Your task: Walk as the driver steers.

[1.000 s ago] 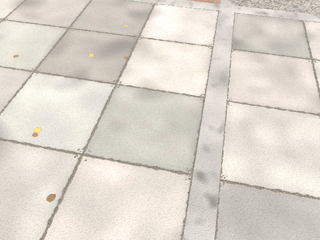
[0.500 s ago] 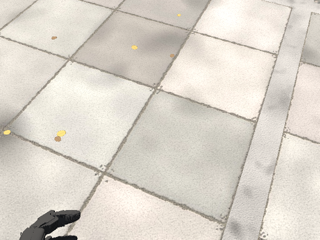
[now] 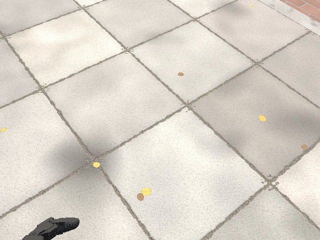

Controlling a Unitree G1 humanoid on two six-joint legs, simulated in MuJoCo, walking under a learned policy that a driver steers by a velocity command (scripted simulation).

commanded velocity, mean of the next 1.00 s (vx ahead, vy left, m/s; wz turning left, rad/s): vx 0.61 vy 0.00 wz -0.26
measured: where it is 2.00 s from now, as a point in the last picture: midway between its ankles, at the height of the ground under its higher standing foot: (220, 114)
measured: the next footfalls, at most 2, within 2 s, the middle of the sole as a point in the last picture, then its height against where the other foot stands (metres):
right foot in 0.30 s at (186, 218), level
left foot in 0.70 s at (138, 154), level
